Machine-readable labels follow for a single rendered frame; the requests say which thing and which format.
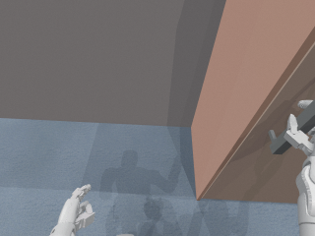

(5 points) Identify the handle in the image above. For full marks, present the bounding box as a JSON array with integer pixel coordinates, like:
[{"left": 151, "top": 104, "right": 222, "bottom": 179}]
[{"left": 268, "top": 99, "right": 315, "bottom": 154}]

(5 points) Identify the left robot forearm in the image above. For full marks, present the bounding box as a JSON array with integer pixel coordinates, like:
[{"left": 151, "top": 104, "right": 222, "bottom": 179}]
[{"left": 49, "top": 222, "right": 76, "bottom": 236}]

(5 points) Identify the robot right hand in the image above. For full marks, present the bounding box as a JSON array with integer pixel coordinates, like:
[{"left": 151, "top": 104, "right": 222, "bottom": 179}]
[{"left": 283, "top": 100, "right": 315, "bottom": 158}]

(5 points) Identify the wardrobe door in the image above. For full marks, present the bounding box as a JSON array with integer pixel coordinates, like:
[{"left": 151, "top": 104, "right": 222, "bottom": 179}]
[{"left": 202, "top": 42, "right": 315, "bottom": 204}]

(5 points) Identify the robot left hand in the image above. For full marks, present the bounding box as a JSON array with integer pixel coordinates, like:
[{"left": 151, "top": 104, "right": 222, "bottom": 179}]
[{"left": 57, "top": 184, "right": 95, "bottom": 232}]

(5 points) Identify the right robot forearm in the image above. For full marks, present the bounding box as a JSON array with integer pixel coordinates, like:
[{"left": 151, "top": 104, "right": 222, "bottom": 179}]
[{"left": 295, "top": 156, "right": 315, "bottom": 236}]

